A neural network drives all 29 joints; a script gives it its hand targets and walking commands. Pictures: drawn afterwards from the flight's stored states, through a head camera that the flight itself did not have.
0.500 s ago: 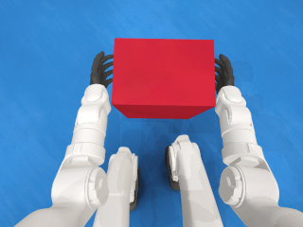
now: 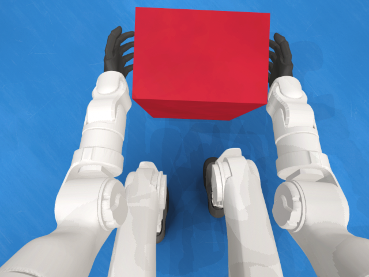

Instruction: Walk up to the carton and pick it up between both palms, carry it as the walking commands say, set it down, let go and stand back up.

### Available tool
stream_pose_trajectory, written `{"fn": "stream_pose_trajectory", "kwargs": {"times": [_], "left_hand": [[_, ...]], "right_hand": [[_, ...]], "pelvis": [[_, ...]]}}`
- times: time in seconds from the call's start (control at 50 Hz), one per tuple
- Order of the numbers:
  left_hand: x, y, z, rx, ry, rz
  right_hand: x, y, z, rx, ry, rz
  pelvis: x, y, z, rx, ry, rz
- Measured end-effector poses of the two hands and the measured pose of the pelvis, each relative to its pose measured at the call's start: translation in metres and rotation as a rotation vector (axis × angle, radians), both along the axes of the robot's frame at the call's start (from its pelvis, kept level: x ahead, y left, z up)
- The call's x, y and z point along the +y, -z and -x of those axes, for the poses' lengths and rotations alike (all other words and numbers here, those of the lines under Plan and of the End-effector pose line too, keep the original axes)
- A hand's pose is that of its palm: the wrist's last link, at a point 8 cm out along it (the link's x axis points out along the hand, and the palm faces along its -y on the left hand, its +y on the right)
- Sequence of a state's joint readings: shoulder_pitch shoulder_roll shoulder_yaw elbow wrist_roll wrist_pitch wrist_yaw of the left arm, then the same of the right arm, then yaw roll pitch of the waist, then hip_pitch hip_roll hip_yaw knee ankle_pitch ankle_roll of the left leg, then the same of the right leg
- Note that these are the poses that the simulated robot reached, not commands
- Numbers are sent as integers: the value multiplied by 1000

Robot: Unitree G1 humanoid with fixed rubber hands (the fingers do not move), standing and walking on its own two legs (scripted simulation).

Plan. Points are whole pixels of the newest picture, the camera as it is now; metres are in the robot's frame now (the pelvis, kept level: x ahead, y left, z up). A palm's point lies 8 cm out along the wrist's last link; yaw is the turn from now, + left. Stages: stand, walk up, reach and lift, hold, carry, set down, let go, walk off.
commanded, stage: set down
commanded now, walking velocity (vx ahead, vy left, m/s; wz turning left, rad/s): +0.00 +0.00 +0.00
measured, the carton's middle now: (195, 79) +0.49 -0.07 -0.19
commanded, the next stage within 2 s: none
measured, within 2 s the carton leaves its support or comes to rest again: neither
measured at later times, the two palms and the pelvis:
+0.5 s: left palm (127, 76) +0.52 +0.08 -0.19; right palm (263, 78) +0.48 -0.23 -0.20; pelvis +0.00 +0.01 -0.05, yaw +0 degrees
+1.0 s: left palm (129, 78) +0.52 +0.08 -0.20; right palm (261, 79) +0.48 -0.23 -0.21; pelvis -0.01 +0.00 -0.07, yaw +0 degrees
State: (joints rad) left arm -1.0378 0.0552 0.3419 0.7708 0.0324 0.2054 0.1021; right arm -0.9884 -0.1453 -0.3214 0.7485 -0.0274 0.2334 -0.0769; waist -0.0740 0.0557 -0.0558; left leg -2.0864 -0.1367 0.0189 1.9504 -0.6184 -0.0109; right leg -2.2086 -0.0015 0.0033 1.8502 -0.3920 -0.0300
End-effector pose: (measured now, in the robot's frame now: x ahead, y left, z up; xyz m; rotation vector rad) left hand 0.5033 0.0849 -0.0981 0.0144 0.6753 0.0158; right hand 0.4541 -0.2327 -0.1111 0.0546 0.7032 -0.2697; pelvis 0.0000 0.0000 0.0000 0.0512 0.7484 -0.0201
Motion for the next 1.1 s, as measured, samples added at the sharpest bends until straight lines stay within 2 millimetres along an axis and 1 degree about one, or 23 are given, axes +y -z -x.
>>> {"fn": "stream_pose_trajectory", "kwargs": {"times": [0.18, 0.32, 0.4, 0.52, 0.68, 0.86, 1.1], "left_hand": [[0, 34, -11, 2, 2, 6], [2, 65, -14, 20, 4, -5], [2, 76, -16, 12, 7, -17], [-1, 89, -18, 18, 9, -27], [-5, 95, -14, 26, 3, -33], [-5, 96, -14, 36, 1, -41], [1, 101, -19, 45, 15, -30]], "right_hand": [[-1, 28, -14, 4, -8, 17], [1, 58, -20, 25, -14, 13], [1, 73, -21, 15, -10, -4], [-2, 88, -23, 22, -20, -2], [-6, 97, -21, 31, -23, -11], [-6, 99, -21, 44, -42, 0], [0, 99, -24, 52, -33, 11]], "pelvis": [[3, 21, 2, -4, 0, 7], [5, 36, 1, -3, -9, 9], [6, 42, 1, -12, -13, 12], [6, 53, 3, -34, -7, 12], [3, 62, 9, -77, -2, 2], [0, 70, 14, -109, 1, -4], [6, 75, 14, -105, -13, 15]]}}
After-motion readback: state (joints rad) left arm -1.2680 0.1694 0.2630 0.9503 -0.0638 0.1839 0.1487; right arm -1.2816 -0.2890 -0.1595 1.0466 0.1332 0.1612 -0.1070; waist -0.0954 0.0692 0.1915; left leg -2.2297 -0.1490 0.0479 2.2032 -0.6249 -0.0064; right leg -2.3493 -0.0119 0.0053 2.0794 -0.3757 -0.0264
